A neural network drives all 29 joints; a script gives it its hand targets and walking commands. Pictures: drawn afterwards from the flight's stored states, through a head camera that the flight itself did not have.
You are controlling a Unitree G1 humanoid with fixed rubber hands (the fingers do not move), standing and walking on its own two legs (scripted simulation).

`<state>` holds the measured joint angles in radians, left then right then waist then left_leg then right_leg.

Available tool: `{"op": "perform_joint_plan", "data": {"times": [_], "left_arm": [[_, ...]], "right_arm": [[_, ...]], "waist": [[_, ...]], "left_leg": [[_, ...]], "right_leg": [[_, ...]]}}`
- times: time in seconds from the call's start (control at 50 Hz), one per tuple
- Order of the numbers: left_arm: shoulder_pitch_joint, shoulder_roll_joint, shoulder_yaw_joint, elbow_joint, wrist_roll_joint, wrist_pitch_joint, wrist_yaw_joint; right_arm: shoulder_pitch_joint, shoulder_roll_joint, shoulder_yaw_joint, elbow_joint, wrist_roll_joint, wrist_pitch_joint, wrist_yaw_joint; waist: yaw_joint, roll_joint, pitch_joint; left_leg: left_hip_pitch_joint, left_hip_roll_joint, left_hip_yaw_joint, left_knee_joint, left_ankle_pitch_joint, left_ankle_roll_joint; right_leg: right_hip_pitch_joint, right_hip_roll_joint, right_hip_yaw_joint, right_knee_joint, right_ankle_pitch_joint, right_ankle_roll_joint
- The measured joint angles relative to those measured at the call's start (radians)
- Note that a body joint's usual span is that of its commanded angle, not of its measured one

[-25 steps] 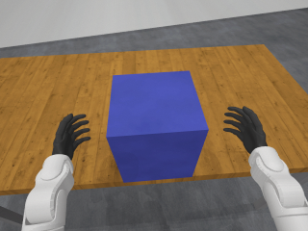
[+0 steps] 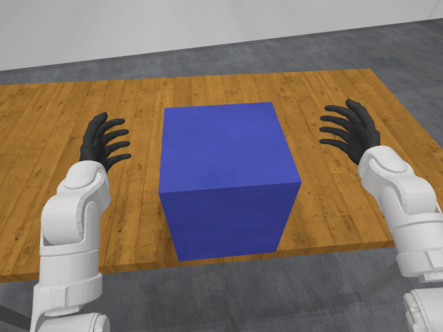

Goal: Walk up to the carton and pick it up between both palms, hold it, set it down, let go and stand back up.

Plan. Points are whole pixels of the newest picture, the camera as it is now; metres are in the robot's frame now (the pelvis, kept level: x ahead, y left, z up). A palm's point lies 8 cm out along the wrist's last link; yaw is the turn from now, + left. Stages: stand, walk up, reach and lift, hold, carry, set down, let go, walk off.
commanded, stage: reach and lift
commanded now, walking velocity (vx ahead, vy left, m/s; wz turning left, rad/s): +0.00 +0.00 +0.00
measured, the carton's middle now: (223, 184) +0.38 +0.01 +0.04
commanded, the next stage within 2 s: none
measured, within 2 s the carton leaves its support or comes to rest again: neither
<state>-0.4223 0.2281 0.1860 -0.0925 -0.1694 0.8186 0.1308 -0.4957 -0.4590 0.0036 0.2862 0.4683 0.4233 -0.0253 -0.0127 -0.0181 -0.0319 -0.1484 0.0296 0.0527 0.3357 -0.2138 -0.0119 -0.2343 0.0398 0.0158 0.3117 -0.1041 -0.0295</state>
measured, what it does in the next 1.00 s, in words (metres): stands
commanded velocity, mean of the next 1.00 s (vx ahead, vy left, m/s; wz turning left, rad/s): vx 0.00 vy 0.00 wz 0.00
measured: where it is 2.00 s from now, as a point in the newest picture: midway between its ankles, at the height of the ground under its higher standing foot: outside the picture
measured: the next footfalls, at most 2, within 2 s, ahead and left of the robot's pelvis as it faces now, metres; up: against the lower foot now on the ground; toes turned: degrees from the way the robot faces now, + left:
none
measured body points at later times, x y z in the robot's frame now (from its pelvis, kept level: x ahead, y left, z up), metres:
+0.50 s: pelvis +0.00 -0.01 +0.00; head +0.01 +0.00 +0.45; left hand +0.40 +0.22 +0.19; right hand +0.44 -0.22 +0.19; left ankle -0.03 +0.12 -0.75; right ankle +0.03 -0.10 -0.75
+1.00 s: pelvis +0.01 +0.00 +0.00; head +0.04 +0.00 +0.45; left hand +0.39 +0.21 +0.09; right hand +0.42 -0.19 +0.08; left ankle -0.03 +0.12 -0.75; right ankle +0.03 -0.10 -0.75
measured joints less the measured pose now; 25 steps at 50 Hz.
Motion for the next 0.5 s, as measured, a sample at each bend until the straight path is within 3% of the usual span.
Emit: {"op": "perform_joint_plan", "data": {"times": [0.32,0.5], "left_arm": [[-0.261,0.074,-0.030,0.272,-0.040,-0.030,0.004],[-0.309,0.075,-0.022,0.401,-0.010,-0.103,-0.029]], "right_arm": [[-0.272,-0.027,0.015,0.263,0.008,0.014,0.031],[-0.329,-0.005,0.023,0.380,-0.009,-0.016,0.027]], "waist": [[0.015,0.007,-0.049],[0.004,0.010,-0.038]], "left_leg": [[-0.082,0.000,-0.019,0.017,0.010,-0.005],[-0.069,-0.001,-0.042,0.008,0.013,-0.007]], "right_leg": [[-0.073,0.000,-0.012,0.008,0.009,-0.005],[-0.044,-0.001,-0.031,-0.016,0.012,-0.006]]}}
